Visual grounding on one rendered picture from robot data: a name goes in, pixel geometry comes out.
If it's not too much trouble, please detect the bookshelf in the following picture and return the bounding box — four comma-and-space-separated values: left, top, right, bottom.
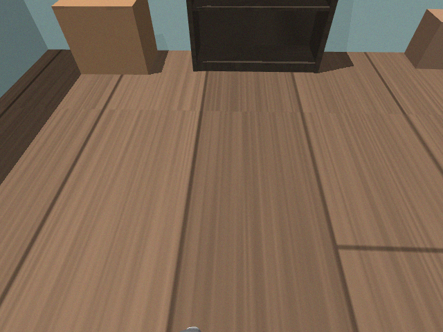
186, 0, 338, 73

